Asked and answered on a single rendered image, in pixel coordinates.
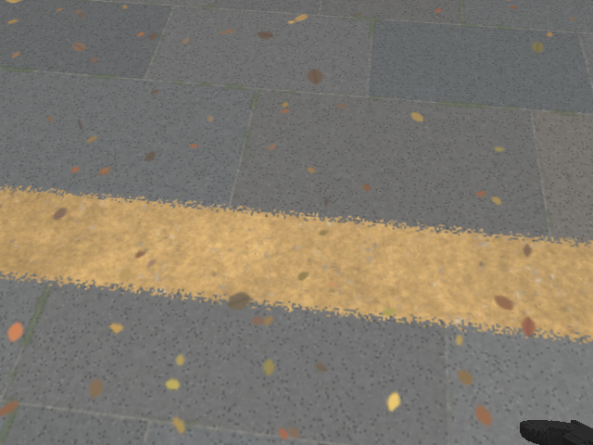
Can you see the robot right hand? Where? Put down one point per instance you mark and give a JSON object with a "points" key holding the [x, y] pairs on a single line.
{"points": [[544, 432]]}

